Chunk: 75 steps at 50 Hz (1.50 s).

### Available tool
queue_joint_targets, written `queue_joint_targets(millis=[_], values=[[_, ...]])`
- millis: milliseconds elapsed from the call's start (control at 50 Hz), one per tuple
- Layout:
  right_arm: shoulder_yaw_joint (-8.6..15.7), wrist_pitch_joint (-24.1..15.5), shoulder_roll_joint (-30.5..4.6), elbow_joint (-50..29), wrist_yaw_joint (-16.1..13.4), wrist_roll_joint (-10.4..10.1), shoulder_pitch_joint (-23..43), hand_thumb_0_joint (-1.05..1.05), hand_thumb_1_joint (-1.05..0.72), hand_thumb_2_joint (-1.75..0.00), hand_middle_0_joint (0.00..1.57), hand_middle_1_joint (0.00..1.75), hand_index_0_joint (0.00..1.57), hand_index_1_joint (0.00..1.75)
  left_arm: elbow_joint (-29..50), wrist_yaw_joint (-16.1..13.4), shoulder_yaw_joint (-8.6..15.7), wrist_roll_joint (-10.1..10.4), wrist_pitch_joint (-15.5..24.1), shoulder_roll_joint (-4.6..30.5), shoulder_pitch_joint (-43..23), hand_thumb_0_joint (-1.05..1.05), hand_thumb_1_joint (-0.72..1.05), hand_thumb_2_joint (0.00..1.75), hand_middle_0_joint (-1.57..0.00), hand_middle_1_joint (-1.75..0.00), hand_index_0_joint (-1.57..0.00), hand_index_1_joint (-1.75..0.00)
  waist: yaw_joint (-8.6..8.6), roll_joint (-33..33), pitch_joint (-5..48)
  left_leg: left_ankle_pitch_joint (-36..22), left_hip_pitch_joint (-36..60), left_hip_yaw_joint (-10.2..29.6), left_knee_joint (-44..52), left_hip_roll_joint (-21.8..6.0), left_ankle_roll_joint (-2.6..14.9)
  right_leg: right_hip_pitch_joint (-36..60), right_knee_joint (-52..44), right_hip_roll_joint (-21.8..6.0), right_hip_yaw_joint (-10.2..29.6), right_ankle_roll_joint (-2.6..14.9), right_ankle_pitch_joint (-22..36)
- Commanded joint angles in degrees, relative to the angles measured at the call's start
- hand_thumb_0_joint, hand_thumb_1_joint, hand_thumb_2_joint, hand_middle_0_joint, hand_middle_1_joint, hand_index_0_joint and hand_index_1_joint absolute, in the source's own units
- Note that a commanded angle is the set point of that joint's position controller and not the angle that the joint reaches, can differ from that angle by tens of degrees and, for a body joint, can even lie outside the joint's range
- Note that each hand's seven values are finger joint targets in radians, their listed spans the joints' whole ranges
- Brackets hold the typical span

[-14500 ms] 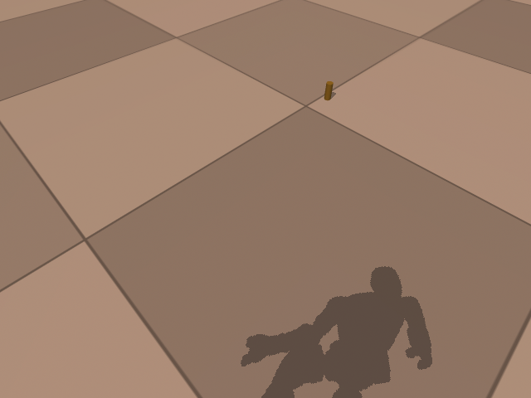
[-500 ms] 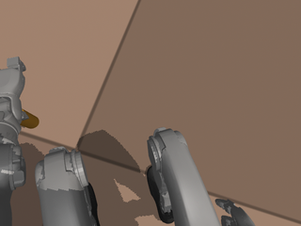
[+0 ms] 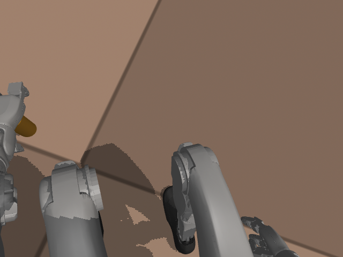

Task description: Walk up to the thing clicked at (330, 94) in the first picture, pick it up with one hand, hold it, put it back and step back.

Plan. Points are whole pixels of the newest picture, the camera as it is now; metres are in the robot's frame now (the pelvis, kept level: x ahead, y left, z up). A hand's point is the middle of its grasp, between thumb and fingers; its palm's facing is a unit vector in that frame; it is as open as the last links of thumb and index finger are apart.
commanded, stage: rest palm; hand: left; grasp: from above
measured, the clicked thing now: (19, 124) +0.44 +0.31 -0.26
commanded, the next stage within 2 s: close in 0.68 s
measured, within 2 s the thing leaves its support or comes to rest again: neither
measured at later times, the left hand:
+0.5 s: hand (17, 122) +0.44 +0.30 -0.22, palm faces -0.45 -0.14 -0.88, open 14.2 cm
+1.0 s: hand (17, 122) +0.44 +0.31 -0.23, palm faces -0.42 -0.14 -0.90, open 12.5 cm
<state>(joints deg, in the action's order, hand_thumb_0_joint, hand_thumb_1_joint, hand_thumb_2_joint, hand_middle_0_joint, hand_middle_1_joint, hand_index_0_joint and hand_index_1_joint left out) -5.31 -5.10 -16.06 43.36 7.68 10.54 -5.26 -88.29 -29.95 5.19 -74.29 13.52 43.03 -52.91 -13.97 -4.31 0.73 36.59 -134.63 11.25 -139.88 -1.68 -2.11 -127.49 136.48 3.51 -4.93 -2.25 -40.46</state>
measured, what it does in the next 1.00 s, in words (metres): stands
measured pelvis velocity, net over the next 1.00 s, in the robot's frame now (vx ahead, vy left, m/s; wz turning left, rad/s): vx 0.00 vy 0.00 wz -0.06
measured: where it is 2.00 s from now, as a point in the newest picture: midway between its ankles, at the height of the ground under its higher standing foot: (139, 240)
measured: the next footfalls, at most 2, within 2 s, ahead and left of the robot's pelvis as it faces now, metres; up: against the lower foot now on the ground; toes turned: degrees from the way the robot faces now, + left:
none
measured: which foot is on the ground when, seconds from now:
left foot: down 0.00-1.00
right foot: down 0.00-1.00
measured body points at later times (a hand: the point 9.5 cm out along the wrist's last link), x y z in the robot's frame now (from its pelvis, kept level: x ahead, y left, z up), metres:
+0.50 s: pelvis +0.01 +0.00 -0.01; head +0.26 +0.08 +0.35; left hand +0.46 +0.31 -0.17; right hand +0.05 -0.26 -0.11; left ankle +0.08 +0.14 -0.28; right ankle +0.10 -0.12 -0.28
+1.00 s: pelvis +0.00 +0.00 -0.02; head +0.25 +0.10 +0.35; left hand +0.46 +0.31 -0.17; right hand +0.06 -0.26 -0.10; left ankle +0.08 +0.14 -0.28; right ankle +0.10 -0.12 -0.28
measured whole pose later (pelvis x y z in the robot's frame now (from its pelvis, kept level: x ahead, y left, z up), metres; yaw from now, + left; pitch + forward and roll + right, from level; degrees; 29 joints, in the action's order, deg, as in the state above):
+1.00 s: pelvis +0.00 +0.00 -0.02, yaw -4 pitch +28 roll -11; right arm -10.7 -10.2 -17.0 43.1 12.4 14.9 -4.4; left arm -96.8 -34.6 8.4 -71.6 12.3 49.7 -54.8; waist -17.4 -5.4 -3.6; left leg 38.8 -135.2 14.8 -144.9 -2.4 -2.3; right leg -127.9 138.9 5.5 -7.3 -3.4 -40.5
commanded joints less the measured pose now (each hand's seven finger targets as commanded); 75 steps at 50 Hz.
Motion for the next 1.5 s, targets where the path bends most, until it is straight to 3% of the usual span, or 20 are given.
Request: queue_joint_targets(millis=[0,60,100,180,200,300,360,400,480,560,700,780,820,840,880,920,1160,1280,1300,1480], values=[[3.45,-1.1,-14.61,0.72,0.25,1.23,-10.63,0.0,-0.89,-0.9,0.2,0.3,0.2,0.3,5.29,-5.06,2.75,0.55,-2.64,13.83,-18.98,0.0,-0.54,1.0,-0.07,-0.96,-0.05,-0.97,-1.32,24.85,35.18,-5.3,32.7,-7.37,13.55,-0.06,2.43,11.52,-13.27,1.21,-6.9,4.04,11.55],[2.83,-1.84,-14.62,0.82,0.95,1.79,-10.62,0.0,-0.89,-0.9,0.2,0.3,0.2,0.3,3.62,-4.93,2.83,1.52,-3.68,14.4,-19.33,0.0,-0.55,1.01,-0.07,-0.96,-0.05,-0.97,-2.42,23.66,34.61,-5.95,30.86,-7.28,11.75,-0.21,2.81,12.76,-13.07,1.42,-6.78,3.84,12.84],[2.19,-2.02,-14.53,0.48,1.18,1.74,-10.42,0.0,-0.89,-0.9,0.2,0.3,0.2,0.3,1.72,-4.49,3.41,2.59,-4.42,14.62,-15.65,0.0,-0.55,1.0,-0.06,-0.97,-0.05,-0.98,-1.07,21.43,34.7,-6.37,28.72,-7.42,11.02,-0.23,3.19,14.48,-13.41,1.59,-6.49,3.66,13.24],[1.82,-2.55,-13.92,0.4,1.78,2.16,-10.61,0.0,-0.89,-0.9,0.2,0.3,0.2,0.3,3.59,-2.87,3.08,4.38,-4.38,15.72,-17.13,0.0,-0.53,0.98,-0.06,-0.99,-0.06,-0.99,-1.94,19.35,34.93,-5.89,25.71,-7.13,9.42,-0.46,3.7,17.41,-13.64,2.19,-5.53,3.34,13.07],[1.67,-2.54,-14.33,0.24,1.81,1.87,-10.24,0.0,-0.89,-0.9,0.2,0.3,0.2,0.3,3.14,-2.59,3.75,5.02,-4.33,16.33,-14.55,0.0,-0.53,0.98,-0.06,-0.99,-0.06,-0.99,-0.64,19.33,35.25,-5.91,25.86,-7.11,10.05,-0.47,3.7,17.93,-14.06,2.17,-5.8,3.37,12.81],[1.27,-2.77,-14.56,-0.07,2.33,1.92,-10.96,0.0,-0.89,-0.9,0.2,0.3,0.2,0.3,5.42,-1.12,3.2,6.01,-2.8,15.99,-14.92,0.0,-0.53,0.98,-0.06,-0.99,-0.06,-0.99,-1.95,19.31,35.31,-7.33,27.09,-6.37,9.32,-0.64,3.61,18.41,-13.06,2.36,-6.84,3.25,14.84],[1.44,-2.71,-15.42,-0.23,2.29,1.78,-11.34,0.0,-0.89,-0.9,0.2,0.3,0.2,0.3,6.42,-1.29,5.67,5.22,-1.46,18.32,-11.92,0.0,-0.54,0.99,-0.07,-0.97,-0.06,-0.98,-0.61,20.34,36.94,-9.09,28.55,-5.99,9.3,-0.78,3.23,19.73,-12.3,2.52,-7.41,3.43,16.2],[1.27,-2.49,-15.4,0.19,2.71,2.27,-12.45,0.0,-0.89,-0.9,0.2,0.3,0.2,0.3,6.06,-1.83,6.58,4.74,-0.93,18.66,-11.97,0.0,-0.54,1.0,-0.07,-0.97,-0.06,-0.98,-1.64,21.24,36.07,-10.31,28.67,-5.92,9.21,-0.73,3.11,20.01,-11.93,2.54,-7.76,3.32,17.58],[0.65,-2.86,-15.29,-0.43,3.25,2.52,-11.35,0.0,-0.89,-0.9,0.2,0.3,0.2,0.3,4.96,-2.13,3.77,4.32,0.18,15.99,-13.79,0.0,-0.55,1.02,-0.07,-0.96,-0.05,-0.97,-2.93,21.89,33.16,-8.31,27.69,-5.5,9.22,-0.77,3.04,18.04,-11.99,2.74,-8.13,3.5,15.92],[0.73,-2.98,-16.38,0.24,3.24,2.87,-11.71,0.0,-0.89,-0.9,0.2,0.3,0.2,0.3,4.97,-4.21,6.35,3.41,0.69,19.09,-13.1,0.0,-0.52,1.06,-0.09,-0.98,-0.07,-1.0,-2.24,21.71,33.96,-8.49,28.48,-5.47,9.06,-0.93,2.92,18.63,-12.16,2.89,-8.37,3.29,16.01],[0.0,-4.33,-16.37,-0.08,3.77,3.61,-8.95,0.0,-0.88,-0.9,0.2,0.3,0.2,0.3,0.1,-5.99,2.91,2.58,-0.01,16.29,-14.7,0.0,-0.47,1.01,-0.1,-0.99,-0.09,-0.99,-3.41,22.22,30.28,-4.36,26.93,-4.98,9.4,-0.99,2.88,15.47,-12.63,3.25,-8.43,3.55,11.86],[0.29,-4.58,-17.06,0.91,3.91,4.14,-9.6,0.0,-0.88,-0.89,0.2,0.3,0.2,0.3,-1.5,-6.52,4.81,2.23,-1.05,18.5,-13.34,0.0,-0.38,0.98,-0.15,-1.03,-0.16,-1.02,-3.11,22.88,31.44,-6.36,28.42,-5.05,9.35,-1.01,2.6,16.35,-11.6,3.13,-9.08,3.52,13.87],[-0.38,-5.37,-16.33,-0.3,4.37,4.22,-8.64,0.0,-0.88,-0.9,0.2,0.3,0.2,0.3,-1.92,-6.02,0.67,2.49,-1.26,14.47,-16.2,0.0,-0.27,0.93,-0.21,-1.02,-0.23,-0.99,-4.63,21.87,29.27,-5.68,27.25,-4.9,8.56,-1.11,2.81,15.24,-11.66,3.15,-8.72,3.42,13.62],[-0.19,-5.3,-17.42,0.51,4.24,4.26,-8.82,0.0,-0.88,-0.89,0.2,0.3,0.2,0.3,-3.25,-6.6,3.63,3.2,-1.42,18.12,-15.44,0.0,-0.24,0.93,-0.22,-1.04,-0.24,-1.01,-4.44,20.56,29.52,-5.18,26.0,-4.69,8.52,-1.16,3.05,16.04,-12.36,3.33,-8.81,3.29,13.12],[-0.42,-5.47,-17.5,0.5,4.16,4.21,-9.37,0.0,-0.88,-0.89,0.2,0.3,0.2,0.3,-4.31,-6.66,4.92,3.37,-1.59,19.47,-13.3,0.0,-0.22,0.86,-0.23,-0.99,-0.27,-0.96,-3.57,20.77,28.88,-4.53,25.41,-4.87,8.96,-1.0,3.0,16.76,-12.39,3.18,-8.66,3.36,12.09],[-0.78,-5.68,-17.1,-0.37,4.27,4.5,-8.63,0.0,-0.88,-0.9,0.2,0.3,0.2,0.3,-4.24,-6.04,3.13,3.04,-1.62,17.94,-14.1,0.0,-0.19,0.82,-0.25,-0.97,-0.29,-0.93,-4.1,20.86,27.81,-3.88,25.01,-4.74,8.91,-1.02,3.01,15.37,-11.98,3.15,-9.07,3.35,11.47],[-1.7,-5.3,-17.28,-1.01,4.57,4.65,-8.98,0.0,-0.89,-0.9,0.2,0.3,0.2,0.3,-4.71,-4.63,3.01,4.06,0.27,19.05,-12.51,0.0,-0.03,0.74,-0.38,-0.89,-0.42,-0.85,-4.35,19.21,27.92,-4.37,24.05,-4.06,8.62,-1.13,3.28,17.71,-12.45,3.56,-8.63,3.17,12.13],[-1.75,-5.39,-17.3,-1.19,4.4,4.75,-8.65,0.0,-0.89,-0.9,0.2,0.3,0.2,0.3,-3.45,-5.25,1.56,2.96,1.21,17.4,-13.31,0.0,0.03,0.71,-0.44,-0.84,-0.48,-0.81,-4.33,20.9,27.81,-4.01,25.12,-3.73,8.94,-1.15,2.86,15.77,-11.76,3.69,-9.38,3.37,11.89],[-2.35,-5.19,-17.06,-0.43,4.37,4.81,-9.47,0.0,-0.89,-0.9,0.2,0.3,0.2,0.3,-3.33,-5.78,4.07,3.01,1.28,19.94,-12.83,0.0,0.05,0.73,-0.46,-0.85,-0.49,-0.81,-3.9,20.17,29.45,-5.15,25.47,-3.79,8.82,-1.11,2.96,17.56,-12.34,3.68,-9.49,3.08,13.04],[-2.42,-5.81,-17.33,-0.82,4.69,5.22,-8.25,0.0,-0.89,-0.9,0.2,0.3,0.2,0.3,-6.15,-6.8,2.16,2.23,0.29,18.37,-13.67,0.0,0.17,0.64,-0.54,-0.77,-0.58,-0.73,-4.87,20.13,25.45,-2.34,23.8,-3.73,8.64,-1.1,2.9,14.58,-11.99,3.63,-9.35,3.35,10.1]])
